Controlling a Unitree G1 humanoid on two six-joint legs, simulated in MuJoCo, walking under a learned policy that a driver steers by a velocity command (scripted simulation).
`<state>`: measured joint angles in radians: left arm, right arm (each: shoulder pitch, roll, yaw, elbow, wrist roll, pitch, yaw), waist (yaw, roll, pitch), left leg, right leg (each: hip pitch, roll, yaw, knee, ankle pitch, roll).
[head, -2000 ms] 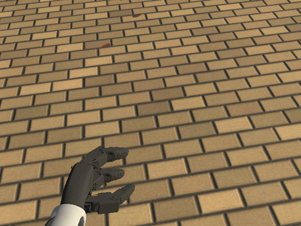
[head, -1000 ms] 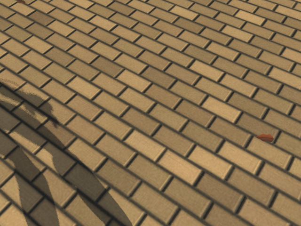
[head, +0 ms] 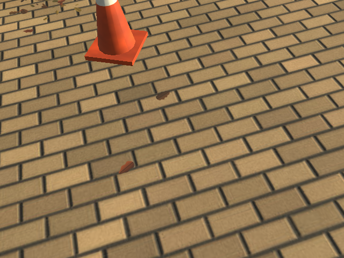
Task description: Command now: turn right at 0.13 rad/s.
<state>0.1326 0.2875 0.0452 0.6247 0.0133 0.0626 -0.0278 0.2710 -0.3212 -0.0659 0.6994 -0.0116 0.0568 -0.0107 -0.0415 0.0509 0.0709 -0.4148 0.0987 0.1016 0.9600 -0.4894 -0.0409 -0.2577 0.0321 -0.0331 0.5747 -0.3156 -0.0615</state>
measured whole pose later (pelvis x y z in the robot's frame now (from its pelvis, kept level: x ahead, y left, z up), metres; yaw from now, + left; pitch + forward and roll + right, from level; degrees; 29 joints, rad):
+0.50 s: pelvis +0.03 +0.04 +0.01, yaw +20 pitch +1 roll -1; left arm 0.30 0.37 0.08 0.77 0.04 0.00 0.00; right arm 0.16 -0.32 -0.08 0.65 0.00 0.08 0.10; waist 0.04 -0.07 0.00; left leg -0.32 0.06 0.10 0.70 -0.42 0.10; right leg -0.05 -0.09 -0.36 0.38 -0.31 0.02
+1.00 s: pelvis +0.28 +0.21 -0.03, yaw +27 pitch +0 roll +1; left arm 0.14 0.26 -0.01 0.77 0.04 -0.06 -0.03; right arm 0.43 -0.25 -0.01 0.91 0.01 -0.06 -0.01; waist -0.02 -0.03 0.09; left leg 0.09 -0.09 0.03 0.76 -0.46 0.04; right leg -0.53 0.06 -0.12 0.56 -0.03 -0.14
